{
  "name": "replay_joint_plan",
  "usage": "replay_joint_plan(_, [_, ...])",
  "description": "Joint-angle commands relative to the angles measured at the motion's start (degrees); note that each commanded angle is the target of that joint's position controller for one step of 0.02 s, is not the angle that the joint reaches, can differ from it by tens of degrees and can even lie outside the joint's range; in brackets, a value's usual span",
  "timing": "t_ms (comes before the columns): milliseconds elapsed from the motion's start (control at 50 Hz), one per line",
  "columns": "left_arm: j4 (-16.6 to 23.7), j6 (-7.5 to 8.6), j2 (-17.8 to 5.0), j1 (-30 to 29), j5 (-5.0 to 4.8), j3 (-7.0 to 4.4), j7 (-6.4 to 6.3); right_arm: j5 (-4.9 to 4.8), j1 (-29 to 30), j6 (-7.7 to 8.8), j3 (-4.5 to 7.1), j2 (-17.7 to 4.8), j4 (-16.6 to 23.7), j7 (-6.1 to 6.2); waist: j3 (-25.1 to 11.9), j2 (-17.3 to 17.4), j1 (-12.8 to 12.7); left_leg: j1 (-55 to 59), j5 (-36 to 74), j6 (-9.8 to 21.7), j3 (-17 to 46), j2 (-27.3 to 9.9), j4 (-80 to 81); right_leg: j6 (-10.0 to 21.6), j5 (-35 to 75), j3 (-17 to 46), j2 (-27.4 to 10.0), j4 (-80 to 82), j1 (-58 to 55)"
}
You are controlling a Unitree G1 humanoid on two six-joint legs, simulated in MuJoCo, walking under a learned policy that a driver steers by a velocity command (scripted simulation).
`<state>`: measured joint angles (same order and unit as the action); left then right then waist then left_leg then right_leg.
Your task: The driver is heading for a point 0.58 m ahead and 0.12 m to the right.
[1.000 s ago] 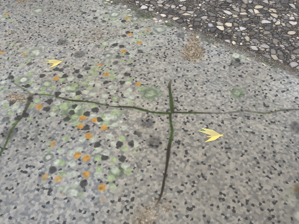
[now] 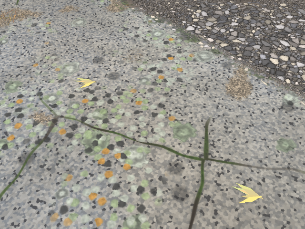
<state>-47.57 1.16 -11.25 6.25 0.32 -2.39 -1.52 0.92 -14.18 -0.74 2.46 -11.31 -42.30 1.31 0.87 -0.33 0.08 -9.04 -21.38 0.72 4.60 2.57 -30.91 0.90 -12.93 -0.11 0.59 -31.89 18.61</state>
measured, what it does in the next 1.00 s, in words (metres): stands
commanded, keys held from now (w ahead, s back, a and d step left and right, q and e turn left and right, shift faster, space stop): no key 1.00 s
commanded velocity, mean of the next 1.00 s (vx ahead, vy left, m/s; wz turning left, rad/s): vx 0.00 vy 0.00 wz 0.01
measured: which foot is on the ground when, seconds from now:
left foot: down 0.00-1.00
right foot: down 0.00-1.00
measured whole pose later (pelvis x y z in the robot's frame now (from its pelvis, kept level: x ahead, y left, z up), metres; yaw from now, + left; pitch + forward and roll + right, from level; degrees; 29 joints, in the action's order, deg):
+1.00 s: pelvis -0.01 +0.00 +0.01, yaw -1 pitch -1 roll +0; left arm -63.9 -0.4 -11.2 9.0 -0.2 -2.0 -2.9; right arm 0.2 -19.6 1.4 1.7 -9.1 -58.2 2.4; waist 2.0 -0.3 -1.0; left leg -6.4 -18.4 0.5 2.9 1.8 -26.0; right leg 1.0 -9.5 1.4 1.3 -27.0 16.4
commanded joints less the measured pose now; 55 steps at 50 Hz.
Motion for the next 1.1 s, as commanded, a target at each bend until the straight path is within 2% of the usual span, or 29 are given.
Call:
replay_joint_plan(20, [2.2,0.49,-5.8,-1.8,-0.03,-1.43,-0.24,-0.04,-1.0,0.96,1.29,-4.9,2.8,0.37,-2.8,0.4,-0.3,-7.2,11.7,0.7,2.9,-3.6,5.8,2.5,11.5,5.5,-4.5,3.7,-9.6])
replay_joint_plan(300, [-5.5,-0.28,-5.9,-1.1,-0.2,-1.46,-0.88,-0.32,-4.1,1.88,1.4,-4.3,-2.2,1.06,-0.1,0.1,-0.7,-7.4,8.4,0.7,1.9,-3.5,8.1,1.8,4.5,5.6,-3.6,6.6,-9.2])
replay_joint_plan(560, [-11.4,-0.75,-5.9,0.5,-0.36,-1.12,-1.35,-0.51,-6.7,2.33,1.16,-3.7,-8.1,1.3,1.1,0.3,-1.0,-7.3,8.0,0.7,0.8,-3.3,9.8,1.9,3.3,5.4,-3.1,8.2,-9.4])
replay_joint_plan(800, [-13.9,-1.05,-5.7,2.1,-0.45,-0.7,-1.47,-0.63,-8.6,2.47,0.55,-3.1,-12.6,1.24,1.5,0.4,-1.1,-7.4,8.6,0.7,0.2,-3.3,10.8,2.0,4.8,5.1,-2.6,8.5,-10.0])
replay_joint_plan(1100, [-15.0,-1.24,-5.4,3.9,-0.52,-0.22,-1.55,-0.77,-10.0,2.47,-0.09,-2.5,-16.2,1.15,1.9,0.5,-1.0,-7.3,9.0,0.7,-0.4,-3.2,11.3,2.1,6.5,5.0,-2.3,8.5,-10.4])
Velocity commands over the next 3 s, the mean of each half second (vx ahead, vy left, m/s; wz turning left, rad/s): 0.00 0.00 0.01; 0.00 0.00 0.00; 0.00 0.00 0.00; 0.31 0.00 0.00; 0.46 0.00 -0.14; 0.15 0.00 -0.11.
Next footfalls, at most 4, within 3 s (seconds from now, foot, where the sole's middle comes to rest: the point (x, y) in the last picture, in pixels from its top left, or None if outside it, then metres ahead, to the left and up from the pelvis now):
2.26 left None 0.48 0.11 -0.77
2.72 right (187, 195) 0.67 -0.13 -0.77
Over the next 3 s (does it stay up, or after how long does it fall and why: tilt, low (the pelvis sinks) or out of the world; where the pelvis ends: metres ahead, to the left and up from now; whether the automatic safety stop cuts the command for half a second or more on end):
stays up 0.56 -0.02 0.00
